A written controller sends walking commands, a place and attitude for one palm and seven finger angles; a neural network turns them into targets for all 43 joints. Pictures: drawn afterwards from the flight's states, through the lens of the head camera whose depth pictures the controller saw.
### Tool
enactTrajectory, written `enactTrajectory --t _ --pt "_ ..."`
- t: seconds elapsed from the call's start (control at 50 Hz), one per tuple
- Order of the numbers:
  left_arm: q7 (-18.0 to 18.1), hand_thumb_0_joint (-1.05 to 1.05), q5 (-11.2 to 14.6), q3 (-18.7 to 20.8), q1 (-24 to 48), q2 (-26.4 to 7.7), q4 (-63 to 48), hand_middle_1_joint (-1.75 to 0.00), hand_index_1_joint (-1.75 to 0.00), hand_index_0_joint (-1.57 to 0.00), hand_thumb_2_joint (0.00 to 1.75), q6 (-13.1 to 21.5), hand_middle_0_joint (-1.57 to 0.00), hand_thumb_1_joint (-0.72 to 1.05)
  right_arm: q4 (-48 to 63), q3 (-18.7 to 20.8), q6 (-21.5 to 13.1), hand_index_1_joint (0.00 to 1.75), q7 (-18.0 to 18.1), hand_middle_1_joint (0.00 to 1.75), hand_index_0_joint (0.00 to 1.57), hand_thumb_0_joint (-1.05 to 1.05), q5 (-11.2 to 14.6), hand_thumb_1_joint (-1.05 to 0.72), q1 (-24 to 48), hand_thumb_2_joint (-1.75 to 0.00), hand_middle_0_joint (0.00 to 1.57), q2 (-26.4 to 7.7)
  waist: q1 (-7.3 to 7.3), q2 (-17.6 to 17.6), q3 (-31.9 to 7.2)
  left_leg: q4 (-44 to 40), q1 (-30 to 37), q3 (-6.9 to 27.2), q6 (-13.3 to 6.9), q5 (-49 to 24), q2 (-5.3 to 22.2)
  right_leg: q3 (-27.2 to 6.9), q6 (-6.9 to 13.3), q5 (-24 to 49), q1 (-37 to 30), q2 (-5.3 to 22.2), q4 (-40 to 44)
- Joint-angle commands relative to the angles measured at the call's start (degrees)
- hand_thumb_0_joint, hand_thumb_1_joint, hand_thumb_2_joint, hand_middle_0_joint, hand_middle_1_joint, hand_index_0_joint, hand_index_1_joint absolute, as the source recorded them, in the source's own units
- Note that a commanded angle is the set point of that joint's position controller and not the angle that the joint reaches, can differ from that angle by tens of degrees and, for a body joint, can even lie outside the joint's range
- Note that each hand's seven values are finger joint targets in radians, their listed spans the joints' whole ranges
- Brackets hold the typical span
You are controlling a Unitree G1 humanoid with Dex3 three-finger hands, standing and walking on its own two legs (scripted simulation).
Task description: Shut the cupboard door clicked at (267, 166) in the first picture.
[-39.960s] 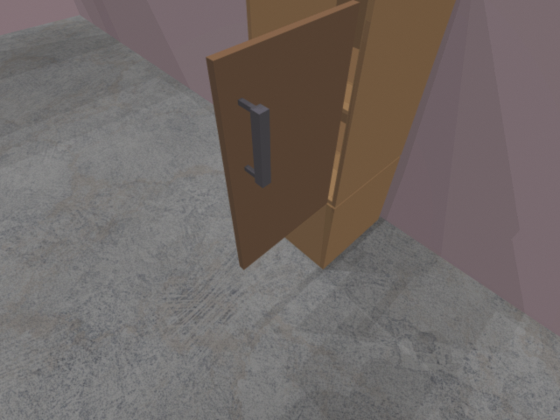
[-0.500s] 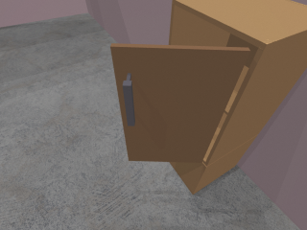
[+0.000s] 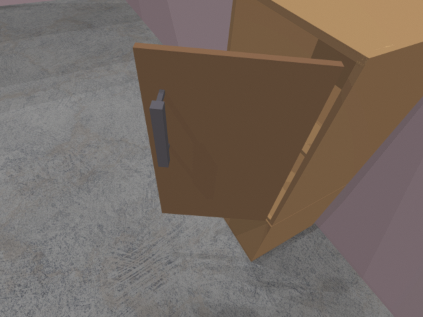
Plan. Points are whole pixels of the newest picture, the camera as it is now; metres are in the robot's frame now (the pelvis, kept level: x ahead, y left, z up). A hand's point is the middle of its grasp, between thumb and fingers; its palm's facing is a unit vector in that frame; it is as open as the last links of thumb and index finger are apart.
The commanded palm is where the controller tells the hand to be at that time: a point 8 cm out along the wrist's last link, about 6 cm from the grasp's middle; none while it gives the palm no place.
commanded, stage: shuffle to correct the standing spot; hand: left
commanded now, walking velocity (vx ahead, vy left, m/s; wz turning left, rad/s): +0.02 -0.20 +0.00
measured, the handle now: (162, 130) +0.45 +0.14 +0.09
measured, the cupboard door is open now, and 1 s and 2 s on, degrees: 58 58 58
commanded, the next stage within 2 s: come to a stop and stand still in 0.10 s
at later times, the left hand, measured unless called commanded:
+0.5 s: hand out of the picture +0.09 +0.11 -0.18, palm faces -0.01 -0.98 -0.20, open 7.3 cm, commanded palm none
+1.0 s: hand out of the picture +0.05 +0.14 -0.15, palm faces -0.06 -0.95 -0.31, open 7.4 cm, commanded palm none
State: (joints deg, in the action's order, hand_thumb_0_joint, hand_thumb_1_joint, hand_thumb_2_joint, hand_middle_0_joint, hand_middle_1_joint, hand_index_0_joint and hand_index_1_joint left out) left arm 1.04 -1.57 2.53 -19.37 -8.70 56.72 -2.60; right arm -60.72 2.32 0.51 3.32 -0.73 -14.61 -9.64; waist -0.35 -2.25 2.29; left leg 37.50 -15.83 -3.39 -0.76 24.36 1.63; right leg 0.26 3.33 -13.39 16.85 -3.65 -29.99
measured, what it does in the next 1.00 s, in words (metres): steps on the spot: right foot, then left foot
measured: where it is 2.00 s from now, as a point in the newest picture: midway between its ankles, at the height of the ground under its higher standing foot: outside the picture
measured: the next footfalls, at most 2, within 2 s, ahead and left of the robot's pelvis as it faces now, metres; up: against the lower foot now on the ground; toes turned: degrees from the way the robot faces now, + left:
right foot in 0.34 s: +0.06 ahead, -0.23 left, +0.00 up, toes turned -5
left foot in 0.48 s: +0.06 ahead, +0.05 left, +0.00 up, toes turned +1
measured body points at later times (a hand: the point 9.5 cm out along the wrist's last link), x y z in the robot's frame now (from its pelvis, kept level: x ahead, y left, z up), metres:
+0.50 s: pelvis +0.02 -0.07 -0.01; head +0.05 -0.06 +0.44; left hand +0.09 +0.16 -0.16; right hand +0.04 -0.32 -0.15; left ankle +0.02 +0.05 -0.73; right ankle +0.02 -0.22 -0.73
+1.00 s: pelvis +0.02 -0.07 +0.00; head +0.02 -0.10 +0.45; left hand +0.05 +0.19 -0.13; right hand +0.07 -0.30 -0.16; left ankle +0.02 +0.04 -0.73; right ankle +0.02 -0.22 -0.73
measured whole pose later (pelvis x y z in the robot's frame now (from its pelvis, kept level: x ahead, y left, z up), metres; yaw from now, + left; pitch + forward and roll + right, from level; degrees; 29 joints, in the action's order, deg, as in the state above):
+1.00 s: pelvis +0.02 -0.07 +0.00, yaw -4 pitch -1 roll +1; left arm 1.5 -1.0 -0.8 -16.4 -12.1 57.9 -1.0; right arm -53.5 0.4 0.0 0.2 -0.8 -13.5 -11.9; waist -0.5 2.8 0.8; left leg 29.3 -12.3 -5.1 -0.7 16.4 0.1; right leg -1.4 -3.1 -15.4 15.9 4.9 -31.9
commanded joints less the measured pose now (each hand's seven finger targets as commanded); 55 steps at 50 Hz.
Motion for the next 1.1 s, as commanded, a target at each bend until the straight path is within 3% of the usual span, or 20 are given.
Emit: enactTrajectory --t 0.0,0.02,0.06,0.1,0.24,0.28,0.3,0.32,0.34,0.36,0.38,0.42,0.48,0.52,0.64,0.66,0.68,0.72,0.8,1.08 --pt "-0.6 0.00 0.6 1.1 -2.1 -3.5 -4.2 -0.30 -0.30 -0.20 0.90 0.5 -0.20 0.90 0.6 1.3 -1.5 0.30 0.7 0.30 0.20 0.00 -1.2 -0.90 -8.2 -0.90 0.20 -8.2 3.07 12.4 -1.4 -21.6 14.0 17.5 -5.6 -10.3 15.6 -4.5 -0.4 -2.1 13.3 3.2 -6.2" --pt "-0.8 0.00 0.0 1.4 -0.2 -4.4 -5.7 -0.30 -0.30 -0.20 0.90 0.5 -0.20 0.90 2.0 2.4 -1.1 0.30 0.6 0.30 0.20 0.00 -1.4 -0.90 -8.0 -0.90 0.20 -12.0 3.88 16.6 1.9 -25.8 9.8 27.9 -11.9 -11.7 27.0 -0.4 -2.4 -15.9 17.5 2.6 -18.4" --pt "-1.1 0.00 -0.7 2.7 2.9 -6.7 -5.9 -0.30 -0.30 -0.20 0.90 -0.1 -0.20 0.90 2.4 1.9 -1.6 0.30 0.8 0.30 0.20 0.00 -1.6 -0.90 -4.8 -0.90 0.20 -10.0 2.13 10.3 5.6 -23.9 2.6 21.9 -12.2 -20.3 24.2 -5.4 -3.0 -12.8 18.0 5.1 -31.2" --pt "-1.8 0.00 -0.2 2.5 1.6 -4.6 -5.0 -0.30 -0.30 -0.20 0.90 -0.3 -0.20 0.90 3.6 1.6 -2.1 0.30 0.8 0.30 0.20 0.00 -1.6 -0.90 -1.5 -0.90 0.20 -9.6 0.62 10.2 3.2 -21.6 3.3 13.0 -9.8 -26.1 19.5 -3.7 -3.9 -9.4 15.9 5.6 -31.6" --pt "-2.0 0.00 0.4 1.6 2.8 -2.0 -5.1 -0.30 -0.30 -0.20 0.90 0.9 -0.20 0.90 3.7 3.1 -0.6 0.30 -0.2 0.30 0.20 0.00 -1.9 -0.90 -2.1 -0.90 0.20 -11.6 0.91 13.6 -0.8 -13.0 3.8 4.8 -4.9 -29.2 13.2 6.0 -4.9 -4.5 0.6 4.0 -3.5" --pt "-1.2 0.00 0.3 2.1 -2.9 -5.8 -2.8 -0.30 -0.30 -0.20 0.90 2.7 -0.20 0.90 4.2 2.7 -0.4 0.30 -1.1 0.30 0.20 0.00 -1.1 -0.90 -3.0 -0.90 0.20 -8.8 -1.19 4.2 -4.4 -3.3 -1.3 1.3 -0.3 -16.7 7.0 2.8 -4.6 9.0 -11.9 6.9 7.8" --pt "-0.2 0.00 0.0 2.6 -4.0 -10.8 -2.0 -0.30 -0.30 -0.20 0.90 3.6 -0.20 0.90 5.5 1.5 -0.5 0.30 -1.5 0.30 0.20 0.00 -0.4 -0.90 -3.8 -0.90 0.20 -3.4 -1.04 -11.2 -6.4 3.5 -9.8 -2.8 2.4 2.3 1.4 -10.5 -1.2 22.2 -17.2 19.0 8.6" --pt "0.1 0.00 0.2 2.2 -4.1 -12.4 -2.4 -0.30 -0.30 -0.20 0.90 3.8 -0.20 0.90 6.5 1.0 -0.1 0.30 -1.5 0.30 0.20 0.00 0.0 -0.90 -2.9 -0.90 0.20 -1.8 -1.74 -10.8 -7.7 7.3 -8.1 0.3 2.0 10.9 0.4 -13.5 3.3 28.3 -13.9 25.1 10.4" --pt "0.1 0.00 -0.2 1.6 -1.7 -12.1 -2.4 -0.30 -0.30 -0.20 0.90 3.8 -0.20 0.90 6.6 0.8 -0.4 0.30 -1.7 0.30 0.20 0.00 0.2 -0.90 -2.0 -0.90 0.20 -1.0 -0.34 -4.5 -5.2 7.1 -7.0 0.7 1.6 9.3 0.4 -10.8 4.3 32.6 -10.9 23.7 7.6" --pt "0.6 0.00 -0.1 1.9 0.5 -12.1 -2.1 -0.30 -0.30 -0.20 0.90 4.6 -0.20 0.90 5.8 0.8 -0.2 0.30 -1.7 0.30 0.20 0.00 0.1 -0.90 -2.8 -0.90 0.20 -1.4 0.10 -15.5 -6.1 7.4 -8.4 0.6 2.0 7.9 0.5 -12.2 4.4 40.2 -12.7 21.8 5.5" --pt "1.1 0.00 0.0 1.4 1.7 -10.8 -2.0 -0.30 -0.30 -0.20 0.90 4.7 -0.20 0.90 5.1 1.1 -0.4 0.30 -1.6 0.30 0.20 0.00 0.3 -0.90 -3.2 -0.90 0.20 -3.1 -0.03 -18.6 -5.8 6.0 -8.3 1.2 2.0 6.2 0.9 -10.6 4.7 46.1 -13.8 21.5 3.6" --pt "1.6 0.00 0.1 1.2 3.4 -10.3 -2.5 -0.30 -0.30 -0.20 0.90 3.8 -0.20 0.90 3.8 1.2 -0.3 0.30 -1.7 0.30 0.20 0.00 0.7 -0.90 -3.7 -0.90 0.20 -3.0 0.76 -11.4 -5.4 -2.4 -4.0 -0.1 2.3 -0.4 -0.2 -8.1 4.2 46.0 -12.5 20.7 0.8" --pt "1.6 0.00 0.7 1.4 6.4 -9.6 -4.6 -0.30 -0.30 -0.20 0.90 2.4 -0.20 0.90 3.4 1.2 -0.1 0.30 -1.9 0.30 0.20 0.00 0.1 -0.90 -3.1 -0.90 0.20 -5.0 0.46 2.5 -2.4 -10.2 5.9 3.0 0.3 -26.3 3.0 -3.7 -0.6 21.4 -1.5 14.2 -1.0" --pt "1.5 0.00 0.4 1.2 7.0 -8.0 -5.3 -0.30 -0.30 -0.20 0.90 1.4 -0.20 0.90 4.7 1.3 -0.1 0.30 -2.0 0.30 0.20 0.00 -0.3 -0.90 -0.1 -0.90 0.20 -6.0 -0.76 10.6 1.8 -13.7 -0.5 5.9 -2.1 -27.3 5.7 -1.0 -3.1 7.2 -3.0 9.6 -1.5" --pt "1.2 0.00 0.2 0.3 5.8 -8.7 -4.0 -0.30 -0.30 -0.20 0.90 1.7 -0.20 0.90 6.3 1.1 0.1 0.30 -2.2 0.30 0.20 0.00 -0.1 -0.90 0.3 -0.90 0.20 -5.4 -0.30 0.3 -2.1 -11.7 1.3 4.0 -0.5 -13.3 2.8 -4.4 -2.1 4.7 -2.9 12.1 4.5" --pt "3.3 0.00 0.4 -0.1 1.0 -9.8 -1.3 -0.30 -0.30 -0.20 0.90 3.1 -0.20 0.90 9.4 1.1 -1.5 0.30 -2.7 0.30 0.20 0.00 0.6 -0.90 3.1 -0.90 0.20 -8.7 -0.70 9.3 -5.7 -4.9 4.7 1.5 1.3 -20.5 4.9 -5.0 -1.3 19.1 -4.3 13.6 0.4" --pt "2.8 0.00 0.4 0.1 3.7 -12.5 -4.2 -0.30 -0.30 -0.20 0.90 3.3 -0.20 0.90 10.6 0.8 -1.3 0.30 -3.1 0.30 0.20 0.00 0.0 -0.90 0.3 -0.90 0.20 -6.2 0.54 11.1 -9.1 -8.5 2.8 4.2 0.6 -16.1 3.4 -4.8 -0.2 6.8 -4.8 12.8 -2.2" --pt "1.9 0.00 0.1 -0.7 5.1 -9.4 -5.0 -0.30 -0.30 -0.20 0.90 2.5 -0.20 0.90 12.2 0.3 -1.3 0.30 -3.1 0.30 0.20 0.00 -0.5 -0.90 0.7 -0.90 0.20 -7.5 0.14 16.5 -4.0 -14.9 -0.2 8.5 -1.9 -16.5 6.9 1.3 -1.8 -6.9 -0.7 6.8 -4.2" --pt "0.9 0.00 0.3 -1.6 4.5 -9.3 -3.7 -0.30 -0.30 -0.20 0.90 2.8 -0.20 0.90 13.1 -0.1 -0.8 0.30 -2.9 0.30 0.20 0.00 -0.1 -0.90 0.8 -0.90 0.20 -8.1 0.36 0.3 1.5 -14.9 -2.1 6.4 -1.7 -5.1 3.9 -3.1 -1.8 -6.1 0.8 8.4 2.7" --pt "0.6 0.00 0.8 -1.9 3.8 -11.1 -0.5 -0.30 -0.30 -0.20 0.90 3.7 -0.20 0.90 6.5 -1.4 -2.0 0.30 -2.8 0.30 0.20 0.00 -0.1 -0.90 -1.3 -0.90 0.20 -7.9 0.35 0.8 -0.9 -16.4 4.8 3.4 -0.7 -14.9 3.3 -4.1 -2.3 3.8 -1.9 10.1 5.3"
